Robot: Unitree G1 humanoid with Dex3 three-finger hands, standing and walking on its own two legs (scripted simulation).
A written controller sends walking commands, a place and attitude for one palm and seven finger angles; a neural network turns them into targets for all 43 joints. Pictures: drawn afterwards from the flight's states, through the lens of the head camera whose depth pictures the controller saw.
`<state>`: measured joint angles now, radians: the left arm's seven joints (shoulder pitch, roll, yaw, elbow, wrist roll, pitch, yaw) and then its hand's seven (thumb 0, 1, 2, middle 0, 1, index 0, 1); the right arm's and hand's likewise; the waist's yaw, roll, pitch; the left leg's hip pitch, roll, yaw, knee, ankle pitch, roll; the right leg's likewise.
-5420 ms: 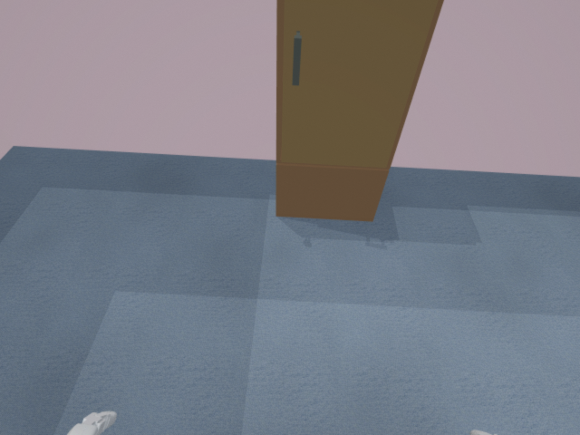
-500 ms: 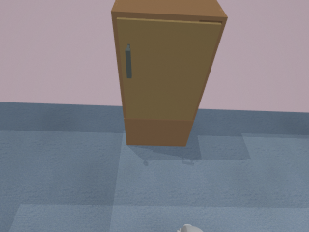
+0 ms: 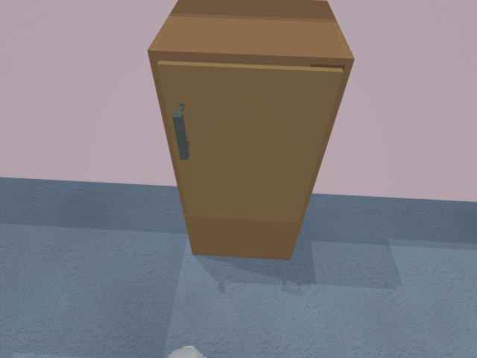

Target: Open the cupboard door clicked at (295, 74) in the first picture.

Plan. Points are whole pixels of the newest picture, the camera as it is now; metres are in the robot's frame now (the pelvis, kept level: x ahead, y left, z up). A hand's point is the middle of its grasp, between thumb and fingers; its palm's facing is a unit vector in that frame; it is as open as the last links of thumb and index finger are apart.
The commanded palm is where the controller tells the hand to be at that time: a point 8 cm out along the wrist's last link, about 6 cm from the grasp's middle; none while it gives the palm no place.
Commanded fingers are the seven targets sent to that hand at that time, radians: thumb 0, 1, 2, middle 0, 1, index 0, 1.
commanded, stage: take the last steps up to it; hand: left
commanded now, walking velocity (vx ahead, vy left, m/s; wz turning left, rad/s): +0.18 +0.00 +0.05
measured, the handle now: (182, 132) +0.64 +0.19 +0.00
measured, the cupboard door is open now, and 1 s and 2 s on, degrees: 0 0 0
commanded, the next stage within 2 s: come to a stop and stand still in 0.06 s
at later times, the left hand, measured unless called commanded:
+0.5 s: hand out of the picture +0.15 +0.19 -0.18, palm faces +0.04 -0.97 -0.22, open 7.4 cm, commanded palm none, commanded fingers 0.00 0.90 0.90 -0.20 -0.30 -0.20 -0.30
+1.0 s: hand out of the picture +0.08 +0.15 -0.16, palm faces +0.09 -0.96 -0.28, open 7.4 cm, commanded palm none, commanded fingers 0.00 0.90 0.90 -0.20 -0.30 -0.20 -0.30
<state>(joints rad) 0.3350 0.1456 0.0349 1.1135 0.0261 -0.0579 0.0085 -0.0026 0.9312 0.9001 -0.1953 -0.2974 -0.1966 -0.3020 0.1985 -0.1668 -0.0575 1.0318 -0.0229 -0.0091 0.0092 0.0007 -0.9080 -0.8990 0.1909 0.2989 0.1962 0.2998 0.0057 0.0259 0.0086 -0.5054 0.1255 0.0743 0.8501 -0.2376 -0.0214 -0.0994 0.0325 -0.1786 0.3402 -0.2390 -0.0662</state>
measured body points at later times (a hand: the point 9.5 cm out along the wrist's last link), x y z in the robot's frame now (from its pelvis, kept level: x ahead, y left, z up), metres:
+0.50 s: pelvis +0.10 +0.00 +0.00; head +0.13 +0.01 +0.44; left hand +0.14 +0.24 -0.16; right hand +0.16 -0.24 -0.15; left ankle +0.10 +0.12 -0.74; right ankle +0.11 -0.13 -0.71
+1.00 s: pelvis +0.06 -0.04 +0.00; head +0.07 -0.07 +0.45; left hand +0.07 +0.20 -0.13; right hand +0.11 -0.29 -0.16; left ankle +0.01 +0.14 -0.67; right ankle +0.12 -0.14 -0.74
